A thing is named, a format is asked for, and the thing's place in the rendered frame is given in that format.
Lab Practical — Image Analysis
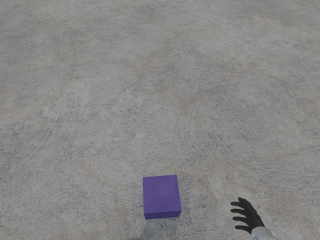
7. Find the robot right hand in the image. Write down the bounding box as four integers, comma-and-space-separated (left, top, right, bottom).
230, 197, 265, 234

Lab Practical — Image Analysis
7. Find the carton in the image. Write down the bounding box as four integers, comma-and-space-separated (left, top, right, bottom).
143, 174, 182, 220

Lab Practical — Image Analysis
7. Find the robot right forearm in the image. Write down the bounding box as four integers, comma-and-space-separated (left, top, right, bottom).
251, 226, 280, 240

